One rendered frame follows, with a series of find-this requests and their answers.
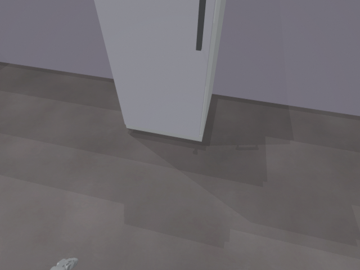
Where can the fridge door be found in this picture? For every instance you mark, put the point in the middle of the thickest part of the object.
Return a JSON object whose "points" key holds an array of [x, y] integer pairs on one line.
{"points": [[159, 75]]}

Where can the robot left hand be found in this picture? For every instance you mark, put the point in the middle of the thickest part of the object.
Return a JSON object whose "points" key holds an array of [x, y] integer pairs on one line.
{"points": [[66, 264]]}

